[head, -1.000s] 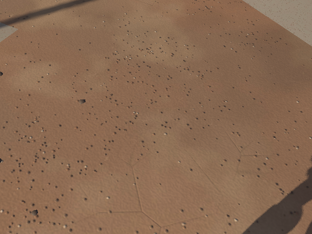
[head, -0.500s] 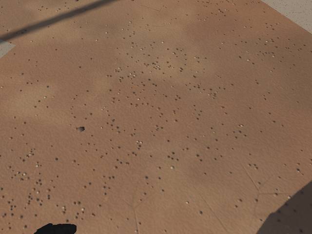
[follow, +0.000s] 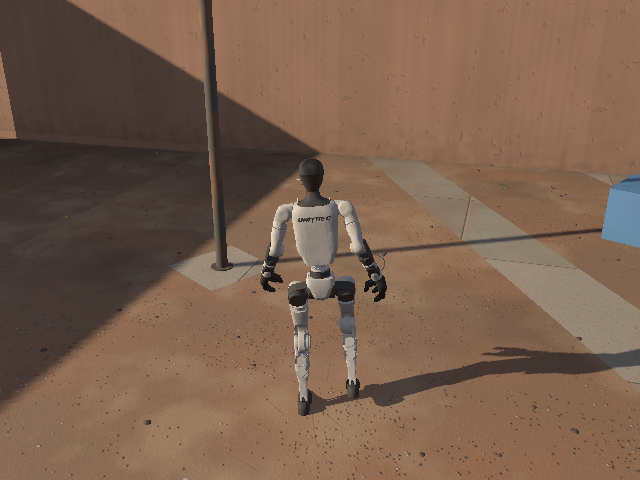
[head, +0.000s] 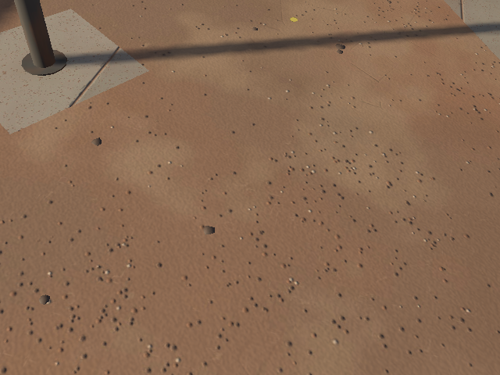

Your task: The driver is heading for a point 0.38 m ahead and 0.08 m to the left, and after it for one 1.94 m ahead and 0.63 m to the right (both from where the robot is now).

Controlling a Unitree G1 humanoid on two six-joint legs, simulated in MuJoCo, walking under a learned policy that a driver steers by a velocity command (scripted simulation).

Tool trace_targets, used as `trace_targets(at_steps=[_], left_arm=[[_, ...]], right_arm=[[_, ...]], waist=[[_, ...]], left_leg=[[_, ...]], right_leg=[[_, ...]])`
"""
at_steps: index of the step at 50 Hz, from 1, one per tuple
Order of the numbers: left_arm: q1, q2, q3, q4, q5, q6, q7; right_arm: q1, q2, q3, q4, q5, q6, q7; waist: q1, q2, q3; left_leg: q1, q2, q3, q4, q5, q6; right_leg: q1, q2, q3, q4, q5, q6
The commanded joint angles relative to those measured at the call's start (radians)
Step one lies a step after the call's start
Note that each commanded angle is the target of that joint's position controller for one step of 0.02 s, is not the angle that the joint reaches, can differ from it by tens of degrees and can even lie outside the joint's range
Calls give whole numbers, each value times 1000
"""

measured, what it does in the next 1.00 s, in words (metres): walks ahead: right foot, then left foot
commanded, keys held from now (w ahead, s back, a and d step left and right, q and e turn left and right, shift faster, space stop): w+q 0.34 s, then e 0.66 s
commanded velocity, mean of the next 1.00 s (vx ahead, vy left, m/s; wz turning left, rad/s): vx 0.24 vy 0.00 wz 0.07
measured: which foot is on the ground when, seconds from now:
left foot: down 0.00-0.34, up 0.36-0.70, down 0.72-1.00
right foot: up 0.00-0.32, down 0.34-0.72, up 0.74-1.00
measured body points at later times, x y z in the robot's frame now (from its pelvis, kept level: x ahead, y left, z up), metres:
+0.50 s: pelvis +0.23 -0.04 +0.00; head +0.27 -0.03 +0.44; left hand +0.28 +0.26 -0.12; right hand +0.40 -0.29 -0.12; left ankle +0.14 +0.08 -0.67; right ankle +0.28 -0.14 -0.75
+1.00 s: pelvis +0.33 +0.00 -0.01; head +0.37 +0.00 +0.44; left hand +0.46 +0.29 -0.12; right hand +0.49 -0.28 -0.10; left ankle +0.36 +0.12 -0.75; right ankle +0.34 -0.13 -0.70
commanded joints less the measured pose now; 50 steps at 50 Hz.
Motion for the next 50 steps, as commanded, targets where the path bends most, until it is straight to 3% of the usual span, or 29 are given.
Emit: trace_targets(at_steps=[1,6,11,14,15,16,17,18,19,20,21,22,24,25,27,29,32,34,35,36,37,38,39,41,44,46,50], left_arm=[[-118,77,21,-72,4,-42,-5],[-183,44,4,-90,-5,-47,-18],[-240,57,-7,-128,-12,-68,-34],[-162,100,5,-117,-15,-84,-37],[-88,115,14,-96,-13,-89,-34],[25,149,30,-69,-5,-93,-26],[203,207,46,-49,9,-93,-17],[284,293,63,-14,25,-78,-20],[247,186,38,-12,5,-79,-29],[190,117,19,-25,4,-76,-29],[137,88,6,-31,12,-69,-31],[105,64,-4,-29,13,-61,-32],[87,49,-18,-11,12,-58,-28],[85,56,-20,0,6,-56,-24],[78,117,-5,10,0,-43,-12],[87,172,13,11,-11,-23,-3],[99,173,16,16,-32,1,6],[80,153,10,11,-40,13,15],[92,123,1,9,-35,14,17],[108,66,-17,-10,-12,10,16],[231,14,-32,-3,-4,8,17],[223,84,-14,-7,-20,18,20],[208,136,6,-6,-27,33,24],[213,133,18,4,-23,72,39],[190,81,9,-35,-19,96,36],[156,65,2,-68,-17,99,27],[110,77,-2,-116,-13,103,0]], right_arm=[[5,-170,-39,-65,-1,-35,-20],[54,-188,-48,-49,7,-34,-27],[88,-195,-54,-30,15,-23,-24],[62,-194,-54,-37,15,-13,-23],[44,-179,-49,-44,16,-9,-24],[30,-148,-38,-55,9,-10,-21],[15,-92,-16,-81,-9,-12,-18],[137,-12,5,-115,13,-27,-19],[160,-112,-13,-73,28,-34,-25],[81,-160,-25,-67,23,-35,-26],[26,-159,-25,-69,8,-33,-28],[-18,-154,-27,-83,-12,-33,-27],[-31,-105,-18,-100,-20,-30,-18],[-44,-71,-7,-106,-20,-29,-17],[-86,-42,8,-119,-19,-29,-18],[-117,-69,3,-118,-9,-22,-19],[-181,-97,-5,-133,-6,-7,-21],[-170,-109,-14,-131,-12,-10,-20],[-159,-137,-25,-134,-21,-14,-25],[-126,-205,-41,-145,-37,-11,-37],[-114,-242,-48,-157,-46,8,-42],[-96,-190,-39,-146,-44,17,-35],[-132,-150,-25,-154,-37,13,-29],[-232,-117,-13,-161,-27,4,-22],[-264,-132,-19,-137,-39,1,-22],[-268,-140,-25,-125,-36,3,-28],[-267,-179,-39,-102,-23,10,-26]], waist=[[0,133,-19],[-29,161,16],[-55,159,47],[-13,204,20],[27,209,-7],[80,193,-80],[153,80,-234],[78,-300,-338],[80,-222,-256],[88,-133,-143],[72,-57,-95],[54,-32,-65],[16,-64,-66],[10,-75,-67],[11,-88,-91],[21,-99,-118],[33,-87,-96],[2,-78,-83],[-6,-61,-88],[-5,53,-144],[31,256,-220],[3,276,-229],[11,210,-172],[45,170,-108],[55,182,-74],[45,188,-85],[27,189,-116]], left_leg=[[215,219,-321,-273,-21,145],[153,183,-268,-265,27,138],[135,194,-316,-207,53,137],[131,201,-365,-138,149,116],[118,178,-360,-84,205,99],[68,122,-325,42,272,68],[-74,53,-245,335,159,27],[-410,-99,-139,659,-322,-49],[-510,-43,-185,798,-344,-60],[-514,-16,-179,825,-277,-64],[-467,10,-142,816,-239,-73],[-437,31,-112,775,-218,-81],[-338,66,-70,634,-180,-92],[-305,64,-48,532,-173,-101],[-212,40,-13,354,-109,-114],[-140,1,6,254,5,-117],[-87,-20,-10,138,100,-103],[21,-19,-16,-2,210,-76],[103,25,-38,-57,292,-48],[229,193,-162,-43,520,14],[340,405,-345,-26,713,163],[304,449,-433,-68,620,234],[257,396,-364,-81,527,214],[152,318,-218,-105,429,157],[48,275,-90,-143,425,161],[58,281,-50,-145,414,169],[71,316,-9,-127,413,170]], right_leg=[[-214,-15,58,-109,166,16],[-119,20,60,-336,277,60],[-42,29,63,-458,255,58],[98,43,52,-491,199,28],[197,50,37,-528,206,9],[378,24,50,-539,213,-24],[653,-152,221,-516,126,-90],[918,-366,686,-616,21,-253],[861,-369,749,-667,12,-263],[743,-321,569,-645,196,-237],[630,-275,425,-627,431,-227],[540,-247,343,-622,617,-229],[443,-195,249,-639,792,-226],[419,-181,222,-642,845,-230],[380,-163,191,-639,898,-229],[369,-156,194,-638,838,-213],[351,-146,235,-616,639,-180],[308,-115,266,-567,465,-135],[266,-78,267,-518,359,-96],[183,-13,217,-368,151,-44],[40,93,98,-159,-318,15],[-24,73,72,42,-433,46],[-63,41,85,158,-381,58],[-65,4,82,205,-266,85],[6,0,31,141,-162,110],[35,-14,17,38,-123,110],[138,-16,-25,-137,-69,79]])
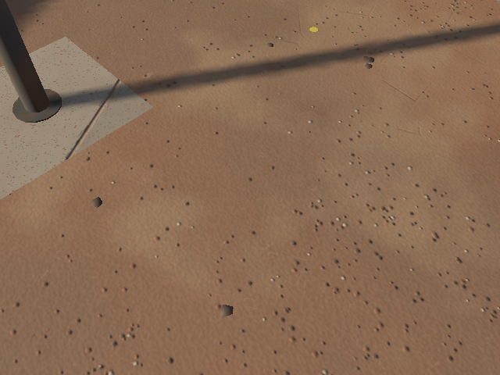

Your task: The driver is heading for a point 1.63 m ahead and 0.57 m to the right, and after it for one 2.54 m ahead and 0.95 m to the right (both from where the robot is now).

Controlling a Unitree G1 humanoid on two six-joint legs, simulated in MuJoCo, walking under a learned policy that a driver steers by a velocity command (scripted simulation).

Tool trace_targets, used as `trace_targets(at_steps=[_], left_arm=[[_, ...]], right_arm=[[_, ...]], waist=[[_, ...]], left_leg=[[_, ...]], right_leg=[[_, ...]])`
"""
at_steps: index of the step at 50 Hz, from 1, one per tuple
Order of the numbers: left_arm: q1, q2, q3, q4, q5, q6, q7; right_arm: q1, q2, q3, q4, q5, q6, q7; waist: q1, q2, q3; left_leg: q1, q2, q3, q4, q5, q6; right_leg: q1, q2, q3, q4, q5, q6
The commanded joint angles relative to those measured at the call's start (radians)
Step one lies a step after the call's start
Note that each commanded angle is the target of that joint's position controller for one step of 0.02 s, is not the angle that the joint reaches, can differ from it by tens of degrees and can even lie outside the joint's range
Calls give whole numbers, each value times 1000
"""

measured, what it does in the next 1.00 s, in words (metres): steps on the spot, turning right: right foot, then left foot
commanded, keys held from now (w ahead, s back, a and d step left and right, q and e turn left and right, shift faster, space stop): e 0.64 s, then no key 0.36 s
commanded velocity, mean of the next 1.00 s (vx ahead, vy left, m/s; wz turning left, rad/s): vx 0.01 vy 0.00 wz -0.47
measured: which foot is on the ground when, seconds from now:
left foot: down 0.00-0.12, up 0.14-0.58, down 0.60-1.00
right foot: up 0.00-0.10, down 0.12-0.60, up 0.62-0.94, down 0.96-1.00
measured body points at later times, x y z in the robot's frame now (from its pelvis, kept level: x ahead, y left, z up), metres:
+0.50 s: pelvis +0.03 -0.04 +0.00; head +0.06 -0.06 +0.45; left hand +0.25 +0.21 -0.09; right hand +0.10 -0.36 -0.11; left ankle +0.10 +0.11 -0.71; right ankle +0.01 -0.13 -0.74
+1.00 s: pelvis +0.03 -0.03 -0.01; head +0.05 -0.05 +0.44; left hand +0.28 +0.14 -0.11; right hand +0.01 -0.33 -0.12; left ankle +0.10 +0.09 -0.74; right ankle -0.04 -0.14 -0.74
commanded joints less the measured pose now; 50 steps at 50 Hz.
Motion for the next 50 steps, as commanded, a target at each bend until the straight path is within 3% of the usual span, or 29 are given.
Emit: trace_targets(at_steps=[1,3,5,6,7,8,9,11,13,18,21,25,27,29,30,31,32,33,34,35,36,39,42,45,47,48,49,50], left_arm=[[16,74,14,-82,2,0,-20],[32,81,21,-89,2,7,-32],[90,102,36,-74,7,8,-30],[113,192,60,-82,7,6,-13],[99,284,70,-118,27,-5,-5],[122,248,62,-121,54,-30,-13],[78,222,52,-120,48,-49,-13],[-15,160,37,-134,9,-55,1],[-18,143,26,-142,11,-47,14],[15,163,32,-146,6,-39,28],[8,177,38,-155,9,-32,26],[-10,181,40,-167,7,-24,16],[-25,178,39,-174,1,-19,14],[-59,167,34,-187,-12,-11,20],[-42,139,27,-192,-10,-11,24],[26,79,11,-186,8,-13,21],[21,131,30,-210,-5,-22,21],[57,200,52,-184,9,-26,24],[62,210,62,-162,4,-21,23],[75,179,59,-140,3,-10,29],[67,156,52,-142,6,-3,30],[20,95,29,-164,-2,-5,26],[-9,59,7,-178,9,-9,20],[3,69,4,-169,7,-11,13],[67,67,6,-136,11,-13,6],[68,94,8,-138,17,-13,8],[89,157,17,-148,24,-12,17],[22,145,6,-143,39,-14,13]], right_arm=[[-31,-189,-53,-48,12,-9,0],[-44,-201,-57,-38,30,-7,3],[-2,-173,-53,-6,42,-4,5],[42,-125,-41,1,15,-3,12],[-22,-94,-26,-60,-19,-1,5],[-85,-136,-39,-71,0,-1,-4],[-79,-156,-48,-65,21,2,-7],[-43,-172,-60,-31,12,7,-22],[-15,-159,-61,-23,9,3,-19],[-38,-119,-47,-34,18,-7,-11],[-52,-122,-43,-39,22,-12,-2],[-43,-136,-46,-42,29,-27,13],[-21,-140,-47,-40,31,-36,21],[41,-141,-52,-21,31,-44,29],[64,-177,-62,-15,23,-44,26],[52,-238,-70,-31,7,-35,17],[43,-259,-72,-31,-26,-30,23],[16,-205,-56,-51,-17,-34,24],[-17,-160,-43,-56,-6,-34,22],[-37,-149,-38,-60,5,-33,21],[-40,-144,-34,-54,19,-32,20],[3,-148,-29,-34,13,-21,14],[-2,-166,-31,-27,15,-11,16],[17,-194,-34,-9,26,0,25],[12,-179,-23,5,41,1,27],[61,-157,-13,26,39,-8,30],[87,-115,4,24,4,-21,37],[96,-66,18,16,-6,-27,35]], waist=[[-4,176,-168],[17,170,-159],[40,116,-155],[19,-103,-144],[24,-310,-123],[87,-185,-187],[52,-146,-153],[12,-99,-121],[-5,-101,-148],[16,-98,-154],[26,-120,-136],[28,-134,-135],[18,-140,-145],[-27,-132,-153],[-24,-88,-171],[26,137,-198],[30,309,-141],[31,204,-135],[39,154,-118],[44,129,-106],[32,136,-91],[1,176,-102],[-17,198,-134],[-29,216,-135],[11,190,-123],[6,148,-127],[-19,-9,-182],[-67,-184,-171]], left_leg=[[124,272,-148,-95,326,215],[115,277,-129,-50,279,181],[30,224,-57,78,118,83],[-141,127,49,309,-109,-19],[-401,-32,23,556,-519,-98],[-403,-35,-134,711,-533,-89],[-413,-16,-164,743,-442,-71],[-420,3,-180,699,-293,-69],[-353,-23,-174,713,-216,-84],[-328,-47,-188,492,-154,-108],[-257,-62,-198,378,-159,-112],[-161,-85,-204,261,-190,-98],[-109,-93,-204,171,-178,-85],[19,-87,-185,-44,-12,-60],[133,-2,-235,-94,103,-29],[240,207,-420,-102,307,54],[198,341,-615,-114,444,225],[173,356,-583,-108,422,268],[154,290,-484,-93,382,233],[152,230,-408,-85,323,197],[157,216,-382,-81,336,197],[191,175,-298,-82,387,209],[203,180,-271,-67,402,212],[173,188,-277,-52,404,210],[120,165,-258,-16,347,169],[56,145,-245,-5,263,107],[-26,79,-174,103,83,25],[-3,15,-114,60,-168,-36]], right_leg=[[88,-3,-33,-103,37,-26],[150,8,-58,-221,94,-61],[308,42,-49,-407,255,-120],[433,-111,184,-508,527,-191],[469,-349,525,-531,758,-400],[425,-352,532,-558,666,-470],[402,-291,438,-562,584,-417],[379,-208,348,-552,494,-319],[349,-173,314,-547,566,-314],[399,-147,342,-530,510,-313],[351,-137,391,-528,428,-317],[324,-128,473,-500,470,-316],[337,-117,515,-471,525,-304],[308,-70,515,-421,492,-254],[234,-26,481,-365,356,-206],[113,90,327,-153,8,-144],[-69,191,191,29,-287,-92],[-81,120,202,207,-260,-55],[-81,111,195,273,-197,-37],[-83,107,186,300,-149,-17],[-103,108,186,320,-108,-1],[-71,103,131,197,-66,21],[46,55,80,-27,-74,21],[167,55,17,-234,-7,5],[306,69,-12,-504,209,-36],[409,35,44,-571,326,-68],[530,-116,215,-545,583,-114],[390,-200,274,-509,563,-225]])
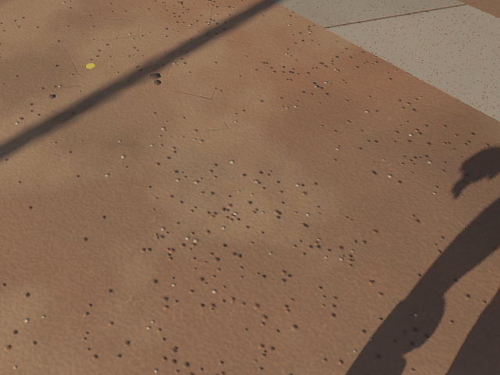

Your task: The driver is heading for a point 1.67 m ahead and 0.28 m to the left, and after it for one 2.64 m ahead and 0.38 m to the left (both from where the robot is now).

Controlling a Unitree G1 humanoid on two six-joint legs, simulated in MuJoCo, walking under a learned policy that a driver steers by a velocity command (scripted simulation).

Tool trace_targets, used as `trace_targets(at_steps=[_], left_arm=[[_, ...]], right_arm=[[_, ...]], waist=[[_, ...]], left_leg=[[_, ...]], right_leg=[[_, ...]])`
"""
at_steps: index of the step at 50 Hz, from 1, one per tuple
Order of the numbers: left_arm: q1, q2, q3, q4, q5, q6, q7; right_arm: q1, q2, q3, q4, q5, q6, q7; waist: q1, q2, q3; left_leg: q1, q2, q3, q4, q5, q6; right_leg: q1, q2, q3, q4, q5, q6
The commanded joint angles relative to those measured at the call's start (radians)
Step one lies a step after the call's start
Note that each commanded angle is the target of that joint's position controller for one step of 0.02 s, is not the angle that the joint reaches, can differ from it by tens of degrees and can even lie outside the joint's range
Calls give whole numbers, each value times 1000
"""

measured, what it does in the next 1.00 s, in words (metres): walks ahead: left foot, then right foot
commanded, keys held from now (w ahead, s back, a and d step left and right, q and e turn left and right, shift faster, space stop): no key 0.12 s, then w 0.88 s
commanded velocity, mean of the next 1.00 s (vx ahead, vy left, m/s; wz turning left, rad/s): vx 0.32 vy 0.00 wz -0.03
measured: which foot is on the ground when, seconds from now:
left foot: down 0.00-0.16, up 0.18-0.42, down 0.44-0.98, up 1.00-1.00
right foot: down 0.00-0.44, up 0.46-0.94, down 0.96-1.00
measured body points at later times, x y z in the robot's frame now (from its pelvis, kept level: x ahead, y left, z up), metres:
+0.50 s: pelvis +0.08 +0.04 -0.01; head +0.09 +0.06 +0.44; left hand +0.13 +0.32 -0.14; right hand +0.19 -0.25 -0.10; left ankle +0.09 +0.13 -0.74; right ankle -0.01 -0.12 -0.71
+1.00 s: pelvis +0.34 +0.02 -0.02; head +0.38 +0.03 +0.43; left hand +0.58 +0.25 -0.09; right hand +0.29 -0.26 -0.15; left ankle +0.11 +0.13 -0.69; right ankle +0.46 -0.07 -0.74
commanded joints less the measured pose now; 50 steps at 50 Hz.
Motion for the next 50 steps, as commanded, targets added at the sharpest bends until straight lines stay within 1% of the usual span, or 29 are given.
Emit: trace_targets(at_steps=[1,2,3,5,7,9,11,13,15,18,20,21,22,23,24,25,26,27,29,31,34,37,40,43,46,47,48,49,50], left_arm=[[-56,116,20,-76,19,-24,-6],[-52,95,12,-61,26,-33,-11],[-37,115,17,-52,28,-40,-12],[-21,119,13,-36,20,-53,-12],[10,109,10,-18,15,-55,-6],[46,155,25,-10,4,-46,1],[104,192,37,3,-1,-49,5],[137,177,37,15,-3,-74,8],[105,151,33,4,-18,-88,8],[53,173,42,-10,-23,-89,-3],[41,171,43,-9,-29,-85,-12],[55,147,36,-5,-22,-85,-14],[60,107,22,-2,-14,-90,-18],[46,26,-4,-23,6,-99,-22],[54,49,6,-78,-18,-118,-12],[68,126,25,-63,-45,-130,-8],[56,153,33,-54,-50,-137,-13],[60,140,32,-34,-39,-139,-14],[49,119,34,-24,-17,-138,-21],[40,93,30,-24,-11,-133,-29],[-34,67,22,-58,-9,-131,-29],[-143,33,6,-94,-15,-142,-41],[-235,24,-2,-125,-20,-152,-58],[-284,36,-2,-150,-24,-162,-76],[-172,99,24,-127,-19,-161,-74],[-24,139,45,-85,-20,-158,-65],[152,178,60,-41,-13,-151,-50],[269,273,83,-15,10,-145,-44],[279,188,61,0,-1,-143,-44]], right_arm=[[2,-102,-10,-50,-27,-24,-4],[-24,-113,-13,-48,-24,-23,-4],[-28,-119,-14,-36,-20,-20,-9],[-14,-129,-16,-23,-15,-12,-15],[7,-121,-13,1,-12,-13,-16],[-13,-114,-14,6,2,-16,-18],[-75,-119,-17,-23,20,-33,-16],[-91,-135,-27,-40,37,-58,-3],[-73,-132,-28,-30,37,-80,16],[-44,-102,-14,-4,26,-95,38],[57,-110,-18,41,24,-92,43],[132,-123,-27,73,25,-87,38],[213,-144,-37,92,32,-84,30],[316,-225,-53,96,24,-85,17],[340,-316,-68,92,7,-93,29],[249,-251,-49,69,6,-102,32],[191,-194,-34,52,9,-108,31],[157,-173,-27,41,2,-110,31],[142,-148,-16,34,-5,-106,28],[174,-144,-14,42,0,-106,24],[207,-149,-13,58,2,-96,14],[234,-152,-11,70,6,-86,0],[290,-161,-15,94,12,-78,-5],[309,-165,-22,109,17,-64,-8],[284,-201,-37,101,12,-52,-15],[264,-201,-37,94,6,-41,-17],[254,-186,-27,76,-2,-40,-20],[379,-51,10,49,-9,-58,-7],[373,-72,11,75,9,-85,4]], waist=[[-17,-157,-137],[-9,-145,-120],[4,-142,-106],[2,-135,-63],[11,-118,-82],[47,-148,-43],[89,-199,49],[92,-211,70],[70,-148,42],[44,-126,-14],[-13,-115,-48],[-42,-95,-66],[-81,-62,-79],[-113,154,-108],[-94,309,-125],[-60,181,-46],[-41,143,25],[-25,101,29],[-12,86,22],[-16,76,1],[-27,48,4],[-58,56,29],[-82,45,60],[-66,52,69],[25,101,-47],[106,102,-148],[184,86,-274],[132,-149,-450],[143,-206,-527]], left_leg=[[17,20,-13,-41,-26,-22],[28,15,-10,-61,55,-26],[37,11,-2,-57,91,-29],[36,20,-15,-74,130,-31],[43,6,7,-66,96,-32],[-65,-44,67,43,-66,-26],[-233,-38,43,188,-186,7],[-401,22,-36,360,-276,52],[-425,52,-41,322,-241,78],[-190,13,26,140,-79,72],[48,-39,79,21,106,55],[166,-63,88,13,110,50],[273,-33,39,-15,68,67],[358,184,-264,-160,-70,139],[384,356,-716,-345,-363,293],[319,370,-725,-374,-510,309],[274,324,-601,-366,-453,270],[250,270,-492,-363,-325,238],[217,197,-326,-370,-75,201],[227,168,-232,-376,140,204],[236,150,-143,-385,349,210],[194,117,-69,-410,373,192],[229,144,-62,-413,369,201],[328,191,-63,-362,474,205],[409,203,-53,-179,922,181],[385,172,-24,-4,1044,161],[195,145,-20,230,900,137],[-237,-28,2,651,324,70],[-383,-112,-137,815,-279,70]], right_leg=[[68,-215,211,-124,279,-165],[59,-168,180,-124,173,-127],[47,-133,158,-127,122,-97],[19,-123,155,-128,151,-76],[40,-108,143,-130,77,-75],[46,-144,229,-198,-275,-129],[36,-249,403,-301,-481,-212],[116,-329,498,-329,-418,-264],[174,-314,435,-322,-320,-248],[75,-230,259,-301,-126,-211],[-54,-193,183,-238,-99,-187],[-123,-170,162,-182,-114,-168],[-197,-132,118,-67,-115,-132],[-313,-28,0,295,-186,-51],[-509,62,13,551,-349,-22],[-585,-18,81,671,-293,-37],[-620,-63,71,681,-182,-57],[-599,-93,55,663,-95,-61],[-545,-130,39,594,29,-52],[-537,-127,6,553,108,-30],[-559,-120,-20,421,195,7],[-484,-93,-61,213,322,18],[-459,-68,-74,90,366,7],[-467,-52,-65,27,315,-32],[-286,14,-99,23,203,-92],[-93,41,-123,1,219,-124],[229,-48,-35,44,244,-173],[664,-331,431,44,72,-338],[696,-413,733,-135,-63,-375]])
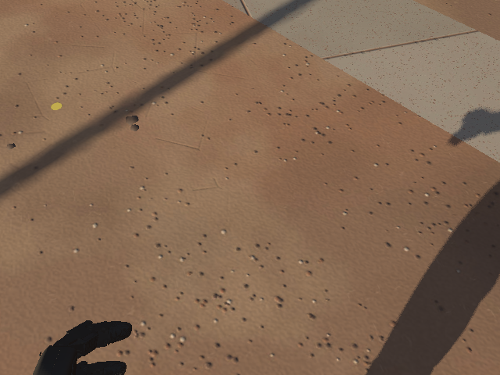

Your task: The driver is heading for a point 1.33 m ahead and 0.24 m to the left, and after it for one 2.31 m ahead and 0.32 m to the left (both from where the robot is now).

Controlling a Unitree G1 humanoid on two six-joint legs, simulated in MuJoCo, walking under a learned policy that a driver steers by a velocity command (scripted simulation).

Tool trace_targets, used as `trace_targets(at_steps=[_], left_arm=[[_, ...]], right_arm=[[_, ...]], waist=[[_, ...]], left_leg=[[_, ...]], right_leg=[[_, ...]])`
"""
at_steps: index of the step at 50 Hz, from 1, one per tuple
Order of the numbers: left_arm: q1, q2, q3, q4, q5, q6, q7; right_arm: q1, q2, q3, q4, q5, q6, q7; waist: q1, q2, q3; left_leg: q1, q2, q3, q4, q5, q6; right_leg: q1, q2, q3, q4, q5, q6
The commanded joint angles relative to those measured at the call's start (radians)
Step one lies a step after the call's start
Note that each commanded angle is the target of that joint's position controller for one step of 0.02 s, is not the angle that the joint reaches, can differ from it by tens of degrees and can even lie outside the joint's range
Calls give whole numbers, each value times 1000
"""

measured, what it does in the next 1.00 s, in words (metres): walks ahead: left foot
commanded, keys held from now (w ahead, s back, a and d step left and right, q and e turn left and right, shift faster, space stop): w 1.00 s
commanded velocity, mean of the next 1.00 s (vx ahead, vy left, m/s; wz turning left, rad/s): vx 0.50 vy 0.00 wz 0.00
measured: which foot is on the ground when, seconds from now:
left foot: up 0.00-0.46, down 0.48-1.00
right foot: down 0.00-0.48, up 0.50-1.00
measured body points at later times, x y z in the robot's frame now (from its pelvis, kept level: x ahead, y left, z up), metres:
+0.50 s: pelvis +0.30 +0.04 +0.00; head +0.33 +0.06 +0.45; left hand +0.29 +0.33 -0.13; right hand +0.51 -0.20 -0.08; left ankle +0.42 +0.15 -0.72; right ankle +0.13 -0.09 -0.70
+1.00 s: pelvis +0.57 +0.02 +0.01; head +0.60 +0.02 +0.46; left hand +0.80 +0.25 -0.07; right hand +0.55 -0.26 -0.12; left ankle +0.42 +0.15 -0.72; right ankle +0.71 -0.09 -0.71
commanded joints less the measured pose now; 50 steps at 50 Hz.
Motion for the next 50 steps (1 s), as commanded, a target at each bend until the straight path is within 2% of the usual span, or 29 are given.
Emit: trace_targets(at_steps=[1,2,3,4,5,7,10,13,16,19,21,22,23,24,25,26,27,28,29,30,33,35,40,43,45,48,49,50], left_arm=[[360,176,62,53,-5,9,21],[282,154,54,46,-6,10,22],[230,132,47,47,1,5,17],[197,108,40,46,13,-3,14],[180,104,41,50,15,-8,11],[182,115,44,72,4,-23,8],[221,150,52,105,5,-27,20],[261,171,54,125,-1,-16,32],[338,198,60,161,-13,-5,35],[368,206,63,189,-18,16,41],[363,216,67,197,-18,30,46],[345,222,68,196,-16,37,48],[334,207,61,193,-10,44,49],[348,160,40,173,9,45,52],[478,38,3,154,6,24,41],[437,113,17,172,-10,2,37],[348,183,36,145,-38,-12,32],[286,178,34,129,-38,-17,35],[252,168,36,123,-19,-15,39],[265,160,40,128,-11,-6,40],[293,110,31,140,-5,24,43],[229,103,29,117,3,31,46],[66,75,17,77,1,17,32],[-23,76,14,50,-7,8,20],[-59,84,15,31,-10,3,9],[-32,114,25,31,-9,-4,-3],[30,133,35,47,-8,-5,-2],[164,168,57,91,-5,-4,4]], right_arm=[[-33,-157,-27,-119,40,-62,19],[-112,-158,-26,-146,48,-71,20],[-147,-140,-27,-152,35,-72,16],[-126,-131,-32,-144,23,-62,12],[-92,-109,-29,-133,19,-50,12],[-77,-76,-22,-131,12,-29,7],[-194,-75,-20,-179,-1,-25,1],[-313,-50,-9,-210,-1,-41,13],[-410,-46,-5,-239,11,-50,28],[-459,-72,-11,-271,14,-56,44],[-430,-93,-19,-272,14,-58,51],[-369,-112,-30,-258,13,-59,51],[-232,-150,-52,-217,12,-59,45],[-59,-216,-76,-180,3,-55,35],[12,-312,-99,-159,-6,-47,35],[20,-207,-72,-165,5,-47,39],[-54,-165,-56,-176,4,-49,38],[-124,-146,-50,-191,0,-49,36],[-174,-121,-44,-194,-5,-51,38],[-200,-100,-38,-197,-14,-56,39],[-202,-108,-43,-181,-5,-70,40],[-183,-129,-49,-163,-2,-71,32],[-127,-150,-54,-127,6,-56,14],[-68,-162,-58,-92,13,-46,11],[-48,-165,-61,-74,16,-34,8],[-61,-179,-70,-63,20,-19,0],[-80,-186,-72,-65,20,-14,-2],[-92,-174,-66,-68,18,-7,-3]], waist=[[183,-147,-305],[152,-76,-175],[115,-15,-92],[74,-37,-68],[50,-60,-67],[28,-65,-48],[50,-54,1],[94,-40,14],[138,-38,17],[137,-46,18],[107,-63,-5],[67,-73,-42],[-3,-58,-128],[-65,15,-279],[-8,281,-405],[-44,237,-426],[-38,171,-273],[-12,95,-189],[12,56,-119],[45,79,-106],[78,76,-87],[71,57,-52],[19,56,-10],[-13,53,12],[-14,57,23],[24,76,-2],[64,86,-41],[132,72,-123]], left_leg=[[-710,11,-127,650,-52,16],[-705,66,-88,601,43,23],[-679,104,-65,531,109,16],[-616,137,-70,482,159,10],[-563,151,-71,461,181,-1],[-548,166,-55,407,198,-28],[-628,180,-42,242,344,-64],[-589,145,-5,-6,537,-64],[-573,113,8,-127,600,-58],[-613,102,-11,-197,519,-22],[-567,85,-3,-217,431,5],[-477,59,22,-233,399,24],[-288,28,52,-251,401,52],[2,145,-67,-205,438,106],[364,376,-546,-292,219,273],[385,390,-712,-413,101,275],[274,364,-569,-427,107,229],[142,326,-447,-439,206,206],[23,289,-358,-466,317,197],[-51,262,-300,-493,388,187],[-139,238,-205,-562,486,207],[-142,236,-162,-594,520,215],[-124,187,-50,-618,492,170],[-63,213,-47,-602,473,168],[9,246,-57,-572,498,161],[88,277,-64,-491,637,136],[90,264,-49,-417,785,122],[56,217,-11,-260,902,98]], right_leg=[[831,-388,699,-258,-299,-236],[651,-350,555,-296,-247,-204],[503,-307,457,-336,-152,-187],[411,-266,381,-367,-75,-171],[351,-247,343,-398,-49,-174],[277,-235,274,-437,17,-190],[262,-216,201,-468,66,-190],[275,-172,122,-461,94,-148],[358,-206,128,-441,63,-139],[495,-266,153,-375,100,-120],[558,-290,164,-314,195,-99],[567,-277,150,-237,331,-84],[535,-227,111,-67,449,-58],[378,-171,66,209,292,-24],[-47,14,38,584,-232,52],[-175,12,184,714,-492,46],[-253,-41,186,752,-431,30],[-240,-94,154,716,-342,26],[-214,-127,140,649,-279,32],[-151,-156,148,605,-231,35],[-96,-169,133,528,-177,62],[-150,-176,129,431,-101,84],[-129,-142,91,120,154,93],[-121,-119,78,25,181,85],[-142,-112,86,-17,140,65],[-82,-91,76,-55,37,24],[17,-63,49,-69,15,6],[205,-33,20,-90,28,-21]])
